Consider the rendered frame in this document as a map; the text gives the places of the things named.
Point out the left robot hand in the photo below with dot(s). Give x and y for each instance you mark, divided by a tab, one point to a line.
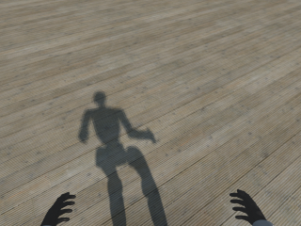
52	216

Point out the right robot hand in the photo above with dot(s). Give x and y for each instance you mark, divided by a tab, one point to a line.
252	210

